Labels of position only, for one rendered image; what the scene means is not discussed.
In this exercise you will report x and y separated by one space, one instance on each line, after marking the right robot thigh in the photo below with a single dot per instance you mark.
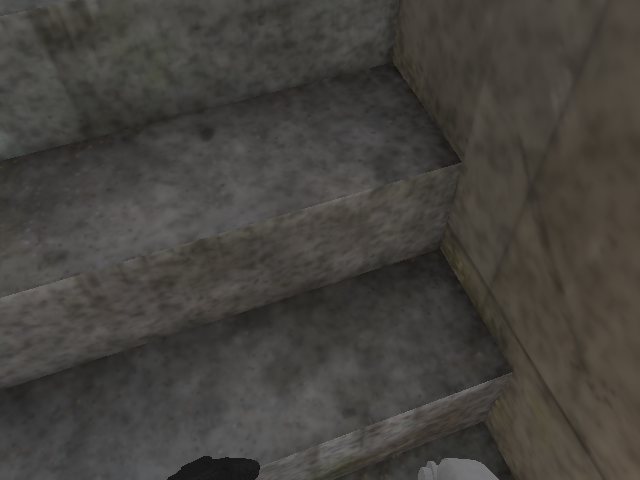
455 469

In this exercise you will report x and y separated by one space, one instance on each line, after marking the left robot hand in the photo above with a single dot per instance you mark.
206 468

